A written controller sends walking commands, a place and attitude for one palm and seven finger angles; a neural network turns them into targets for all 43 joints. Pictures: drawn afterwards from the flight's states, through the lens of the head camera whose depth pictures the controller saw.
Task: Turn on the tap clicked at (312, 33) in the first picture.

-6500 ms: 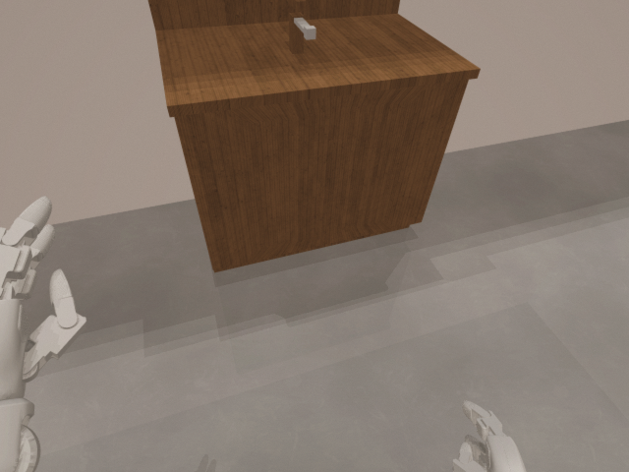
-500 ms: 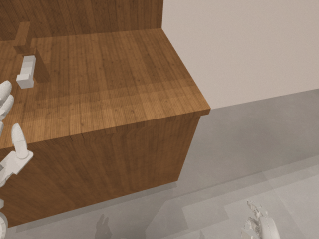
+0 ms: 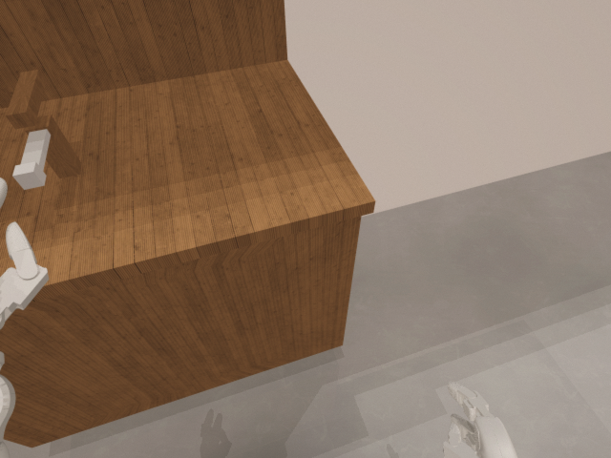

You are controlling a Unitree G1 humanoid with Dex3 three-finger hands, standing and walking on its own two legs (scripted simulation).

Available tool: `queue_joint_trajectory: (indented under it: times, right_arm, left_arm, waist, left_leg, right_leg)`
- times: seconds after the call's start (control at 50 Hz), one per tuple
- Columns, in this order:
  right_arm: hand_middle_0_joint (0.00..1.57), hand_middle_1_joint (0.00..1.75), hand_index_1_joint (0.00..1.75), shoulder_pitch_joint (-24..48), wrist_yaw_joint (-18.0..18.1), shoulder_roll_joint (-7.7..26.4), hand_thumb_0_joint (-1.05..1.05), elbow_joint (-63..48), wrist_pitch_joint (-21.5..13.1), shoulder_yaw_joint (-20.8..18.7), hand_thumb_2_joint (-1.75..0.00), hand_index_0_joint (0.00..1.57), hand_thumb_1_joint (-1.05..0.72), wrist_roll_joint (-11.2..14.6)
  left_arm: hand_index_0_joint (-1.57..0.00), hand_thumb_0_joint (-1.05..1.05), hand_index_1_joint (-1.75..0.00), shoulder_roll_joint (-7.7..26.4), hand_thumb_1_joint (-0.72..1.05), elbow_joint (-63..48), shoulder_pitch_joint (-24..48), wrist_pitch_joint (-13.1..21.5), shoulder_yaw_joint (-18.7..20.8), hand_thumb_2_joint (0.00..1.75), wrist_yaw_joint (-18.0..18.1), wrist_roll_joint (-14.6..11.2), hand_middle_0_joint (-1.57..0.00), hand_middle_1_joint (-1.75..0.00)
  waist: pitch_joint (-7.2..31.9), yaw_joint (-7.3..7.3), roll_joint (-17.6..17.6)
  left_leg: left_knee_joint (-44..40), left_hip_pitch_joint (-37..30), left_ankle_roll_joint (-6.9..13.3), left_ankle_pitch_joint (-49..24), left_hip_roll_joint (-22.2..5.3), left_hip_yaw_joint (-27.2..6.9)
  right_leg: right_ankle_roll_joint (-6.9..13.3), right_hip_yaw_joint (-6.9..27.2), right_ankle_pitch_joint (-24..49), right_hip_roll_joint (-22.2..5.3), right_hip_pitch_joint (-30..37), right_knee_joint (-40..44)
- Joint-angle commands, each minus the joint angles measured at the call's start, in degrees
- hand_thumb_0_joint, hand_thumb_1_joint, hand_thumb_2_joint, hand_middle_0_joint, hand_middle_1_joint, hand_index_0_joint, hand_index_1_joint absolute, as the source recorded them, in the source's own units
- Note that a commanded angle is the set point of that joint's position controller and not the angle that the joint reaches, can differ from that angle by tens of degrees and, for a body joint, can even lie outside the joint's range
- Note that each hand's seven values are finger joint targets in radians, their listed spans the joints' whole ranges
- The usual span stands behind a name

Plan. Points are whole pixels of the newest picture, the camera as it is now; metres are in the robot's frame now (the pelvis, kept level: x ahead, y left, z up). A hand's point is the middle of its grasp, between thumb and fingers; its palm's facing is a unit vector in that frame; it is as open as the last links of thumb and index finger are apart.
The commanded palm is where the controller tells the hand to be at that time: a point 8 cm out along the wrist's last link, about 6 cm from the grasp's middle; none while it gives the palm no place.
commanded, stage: come to a stop and stand still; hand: left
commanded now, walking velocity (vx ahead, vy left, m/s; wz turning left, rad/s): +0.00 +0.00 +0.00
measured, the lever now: (30, 175) +0.44 +0.46 +0.11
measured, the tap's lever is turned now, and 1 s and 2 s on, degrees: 0 0 0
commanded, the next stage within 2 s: look again from close up in 1.08 s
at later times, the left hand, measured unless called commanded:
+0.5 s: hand (54, 271) +0.25 +0.29 +0.16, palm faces +0.40 -0.84 -0.36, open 7.5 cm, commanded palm +0.19 +0.32 +0.18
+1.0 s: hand (13, 276) +0.24 +0.32 +0.16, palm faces +0.40 -0.84 -0.36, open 7.5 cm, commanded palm +0.18 +0.35 +0.18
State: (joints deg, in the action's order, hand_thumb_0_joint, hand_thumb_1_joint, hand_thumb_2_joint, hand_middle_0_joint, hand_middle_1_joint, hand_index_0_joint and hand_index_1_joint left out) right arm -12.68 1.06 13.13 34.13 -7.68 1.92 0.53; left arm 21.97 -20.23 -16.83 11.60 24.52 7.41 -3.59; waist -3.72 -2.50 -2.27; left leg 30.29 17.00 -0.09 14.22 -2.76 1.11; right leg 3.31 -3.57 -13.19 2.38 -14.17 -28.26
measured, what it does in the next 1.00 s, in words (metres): shifts its weight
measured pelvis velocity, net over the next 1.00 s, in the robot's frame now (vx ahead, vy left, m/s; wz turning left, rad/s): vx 0.02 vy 0.07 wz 0.00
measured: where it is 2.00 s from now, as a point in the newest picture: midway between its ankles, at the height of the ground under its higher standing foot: outside the picture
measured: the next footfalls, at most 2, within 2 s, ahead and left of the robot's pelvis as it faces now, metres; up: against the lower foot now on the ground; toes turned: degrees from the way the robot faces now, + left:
none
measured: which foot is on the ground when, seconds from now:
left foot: down 0.00-1.00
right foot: down 0.00-1.00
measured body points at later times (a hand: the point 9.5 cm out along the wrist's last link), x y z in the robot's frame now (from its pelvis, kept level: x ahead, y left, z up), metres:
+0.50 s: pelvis +0.03 +0.04 +0.01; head +0.06 +0.05 +0.46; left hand +0.22 +0.33 +0.18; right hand +0.22 -0.18 -0.07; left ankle +0.05 +0.14 -0.74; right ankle +0.02 -0.08 -0.74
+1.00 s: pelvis +0.02 +0.07 +0.01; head +0.06 +0.09 +0.46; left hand +0.21 +0.37 +0.18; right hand +0.21 -0.15 -0.07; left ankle +0.05 +0.14 -0.74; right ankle +0.02 -0.08 -0.74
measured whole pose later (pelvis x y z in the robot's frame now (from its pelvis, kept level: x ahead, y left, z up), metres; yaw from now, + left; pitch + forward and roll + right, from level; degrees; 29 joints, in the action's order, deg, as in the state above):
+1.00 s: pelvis +0.02 +0.07 +0.01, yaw +0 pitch +0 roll -1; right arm -9.3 2.4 11.3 33.1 -5.0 1.4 -1.0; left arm 20.2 -28.4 -24.5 10.1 20.3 7.8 -2.9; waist -5.0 -1.7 1.0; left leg 22.9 13.1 4.1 9.7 2.8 1.8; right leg -2.3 -1.2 -9.3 -2.1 -9.2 -18.8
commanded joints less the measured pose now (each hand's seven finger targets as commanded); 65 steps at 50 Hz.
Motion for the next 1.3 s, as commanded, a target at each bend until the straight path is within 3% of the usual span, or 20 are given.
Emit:
queue_joint_trajectory:
  times: [0.0,0.06,0.08,0.1,0.14,0.22,0.3,0.36,0.48,0.52,0.66,0.68,0.76,0.82,0.88,0.92,0.98,1.06,1.16,1.28]
  right_arm:
    - [0.2,0.3,0.3,6.2,0.8,5.9,0.0,-8.6,-3.8,-3.0,-0.9,0.2,-0.9,-0.3]
    - [0.2,0.3,0.3,7.1,1.8,5.9,0.0,-9.4,-3.4,-3.4,-0.9,0.2,-0.9,-0.6]
    - [0.2,0.3,0.3,7.6,2.1,6.2,0.0,-9.2,-3.0,-3.5,-0.9,0.2,-0.9,-0.9]
    - [0.2,0.3,0.3,7.4,2.2,5.9,0.0,-9.5,-2.9,-3.6,-0.9,0.2,-0.9,-0.9]
    - [0.2,0.3,0.3,7.2,2.2,6.1,0.0,-9.8,-3.1,-3.8,-0.9,0.2,-0.9,-1.0]
    - [0.2,0.3,0.3,6.6,2.0,6.7,0.0,-9.6,-3.5,-4.1,-0.9,0.2,-0.9,-1.3]
    - [0.2,0.3,0.3,6.3,1.7,6.9,0.0,-9.1,-3.4,-4.4,-0.9,0.2,-0.9,-1.3]
    - [0.2,0.3,0.3,6.4,1.6,6.8,0.0,-8.9,-2.8,-4.3,-0.9,0.2,-0.9,-1.3]
    - [0.2,0.3,0.3,7.6,1.9,6.0,0.0,-9.4,-1.5,-3.6,-0.9,0.2,-0.9,-1.6]
    - [0.2,0.3,0.3,7.4,1.8,5.6,0.0,-9.8,-1.3,-3.5,-0.9,0.2,-0.9,-1.7]
    - [0.2,0.3,0.3,7.6,1.6,5.5,0.0,-10.2,-0.7,-3.2,-0.9,0.2,-0.9,-1.7]
    - [0.2,0.3,0.3,7.8,1.6,5.8,0.0,-10.1,-0.6,-3.3,-0.9,0.2,-0.9,-1.7]
    - [0.2,0.3,0.3,7.9,1.5,5.6,0.0,-10.4,-0.2,-3.4,-0.9,0.2,-0.9,-1.6]
    - [0.2,0.3,0.3,8.1,1.6,5.9,0.0,-10.4,-0.3,-3.5,-0.9,0.2,-0.9,-1.6]
    - [0.2,0.3,0.3,8.5,1.7,6.1,0.0,-10.2,-0.4,-3.6,-0.9,0.2,-0.9,-1.7]
    - [0.2,0.3,0.3,8.4,1.8,5.9,0.0,-10.2,-0.5,-3.6,-0.9,0.2,-0.9,-1.7]
    - [0.2,0.3,0.3,8.5,1.9,6.3,0.0,-9.9,-0.7,-3.7,-0.9,0.2,-0.9,-1.7]
    - [0.2,0.3,0.3,8.4,1.9,6.0,0.0,-9.7,-0.9,-3.8,-0.9,0.2,-0.9,-1.6]
    - [0.2,0.3,0.3,8.2,2.1,6.0,0.0,-9.4,-0.8,-3.9,-0.9,0.2,-0.9,-1.6]
    - [0.2,0.3,0.3,8.6,2.4,6.0,0.0,-9.5,-0.6,-3.9,-0.9,0.2,-0.9,-1.6]
  left_arm:
    - [-0.2,0.0,-0.3,8.5,0.9,-13.9,-0.8,2.3,1.5,0.9,0.4,0.7,-0.2,-0.3]
    - [-0.2,0.0,-0.3,10.9,0.9,-15.5,-1.6,2.8,4.7,0.9,0.9,1.0,-0.2,-0.3]
    - [-0.2,0.0,-0.3,14.3,0.9,-17.9,-0.5,3.1,7.6,0.9,1.4,1.1,-0.2,-0.3]
    - [-0.2,0.0,-0.3,11.9,0.9,-18.2,-1.7,3.4,6.4,0.9,1.4,0.9,-0.2,-0.3]
    - [-0.2,0.0,-0.3,11.4,0.9,-19.4,-3.6,3.8,6.4,0.9,1.5,0.6,-0.2,-0.3]
    - [-0.2,0.0,-0.3,9.1,0.9,-19.3,-6.3,4.0,5.0,0.9,1.4,0.4,-0.2,-0.3]
    - [-0.2,0.0,-0.3,6.4,0.9,-16.9,-7.9,3.4,2.3,0.9,0.9,0.5,-0.2,-0.3]
    - [-0.2,0.0,-0.3,6.1,0.9,-15.5,-6.3,2.8,1.7,0.9,0.7,0.7,-0.2,-0.3]
    - [-0.2,0.0,-0.3,8.1,0.9,-18.6,-1.7,2.1,2.3,0.9,0.7,0.8,-0.2,-0.3]
    - [-0.2,0.0,-0.3,7.1,0.9,-19.7,-1.3,2.0,1.6,0.9,0.7,0.8,-0.2,-0.3]
    - [-0.2,0.0,-0.3,6.3,0.9,-19.7,-2.8,1.5,1.1,0.9,0.7,0.6,-0.2,-0.3]
    - [-0.2,0.0,-0.3,7.0,0.9,-19.8,-3.1,1.4,1.7,0.9,0.7,0.6,-0.2,-0.3]
    - [-0.2,0.0,-0.3,6.4,0.9,-19.4,-4.4,1.5,1.4,0.9,0.7,0.6,-0.2,-0.3]
    - [-0.2,0.0,-0.3,6.5,0.9,-21.1,-4.0,1.8,1.2,0.9,0.8,0.6,-0.2,-0.3]
    - [-0.2,0.0,-0.3,7.7,0.9,-21.3,-4.3,2.1,2.2,0.9,1.2,0.8,-0.2,-0.3]
    - [-0.2,0.0,-0.3,6.7,0.9,-20.4,-5.0,2.3,1.5,0.9,1.3,0.7,-0.2,-0.3]
    - [-0.2,0.0,-0.3,7.3,0.9,-20.6,-4.1,2.5,1.9,0.9,1.5,0.8,-0.2,-0.3]
    - [-0.2,0.0,-0.3,6.2,0.9,-18.6,-4.7,2.7,1.2,0.9,1.6,1.0,-0.2,-0.3]
    - [-0.2,0.0,-0.3,5.9,0.9,-17.7,-4.8,2.5,0.9,0.9,1.6,1.0,-0.2,-0.3]
    - [-0.2,0.0,-0.3,7.7,0.9,-19.1,-4.7,2.2,2.2,0.9,1.7,0.8,-0.2,-0.3]
  waist:
    - [6.6,0.89,4.2]
    - [3.9,0.94,0.8]
    - [4.8,0.93,0.1]
    - [6.3,1.21,-0.8]
    - [7.6,1.21,-3.9]
    - [10.2,1.37,-1.8]
    - [10.1,1.62,-0.4]
    - [9.0,1.7,2.0]
    - [9.9,1.45,-1.2]
    - [11.0,1.45,-1.0]
    - [10.7,1.37,-1.9]
    - [11.0,1.25,-3.4]
    - [10.9,1.16,-2.2]
    - [11.1,1.15,-3.3]
    - [10.7,1.02,-5.1]
    - [10.0,0.98,-3.4]
    - [9.4,1.09,-4.3]
    - [8.6,0.94,-2.5]
    - [9.2,1.03,-0.6]
    - [9.9,1.04,-1.8]
  left_leg:
    - [-2.8,-6.3,0.4,-1.9,1.4,-0.8]
    - [-2.8,-5.1,0.6,-0.5,1.9,-1.2]
    - [-3.3,-5.2,0.5,-1.8,1.8,-1.4]
    - [-3.6,-5.4,0.7,-3.8,1.6,-1.5]
    - [-4.5,-6.1,0.6,-6.6,1.4,-1.6]
    - [-6.1,-7.6,0.5,-12.7,0.8,-1.8]
    - [-7.2,-9.5,0.7,-15.6,0.4,-1.6]
    - [-8.5,-9.1,0.6,-14.2,0.6,-1.7]
    - [-10.4,-9.6,0.4,-14.3,1.0,-1.8]
    - [-10.1,-9.9,0.3,-16.4,1.1,-1.8]
    - [-11.1,-9.4,-0.6,-18.5,0.9,-2.5]
    - [-11.3,-9.7,-0.9,-19.3,0.8,-2.8]
    - [-12.0,-7.9,-1.0,-15.4,0.6,-3.1]
    - [-12.4,-7.9,-1.7,-15.9,0.4,-3.6]
    - [-13.6,-6.9,-1.8,-10.7,0.2,-4.3]
    - [-14.0,-6.2,-1.7,-8.7,0.0,-4.6]
    - [-15.2,-5.3,-1.9,-4.4,0.1,-5.1]
    - [-15.8,-3.6,-1.3,-0.2,0.0,-5.5]
    - [-13.8,-3.6,-0.7,-2.0,1.0,-4.3]
    - [-12.8,-4.9,-0.6,-5.4,1.5,-3.7]
  right_leg:
    - [-1.4,9.3,-6.7,-9.0,-1.4,13.0]
    - [-1.6,10.1,-10.5,-8.6,-2.9,15.4]
    - [-1.5,9.4,-7.7,-8.4,-1.0,14.5]
    - [-1.4,8.5,-4.0,-8.0,1.3,13.3]
    - [-1.6,7.8,2.0,-7.1,4.0,12.2]
    - [-2.5,4.7,12.0,-5.2,8.5,9.8]
    - [-3.2,3.7,15.0,-4.2,8.2,9.9]
    - [-3.6,3.3,13.8,-3.7,7.8,11.0]
    - [-3.5,3.0,13.6,-3.3,9.0,11.1]
    - [-3.4,2.5,15.3,-3.1,10.2,10.8]
    - [-3.6,1.4,14.6,-2.4,10.0,10.2]
    - [-3.5,1.4,14.3,-2.3,9.9,9.7]
    - [-3.4,1.4,12.3,-2.5,10.3,10.0]
    - [-3.3,1.0,11.4,-2.3,10.0,9.1]
    - [-3.1,1.4,9.0,-2.4,9.7,9.1]
    - [-3.1,1.5,8.1,-2.5,9.5,9.2]
    - [-3.1,1.7,6.4,-2.4,9.3,9.2]
    - [-3.0,2.1,5.0,-2.5,9.6,9.7]
    - [-2.9,2.5,6.0,-3.1,10.0,10.9]
    - [-2.9,2.5,7.9,-3.2,10.0,11.1]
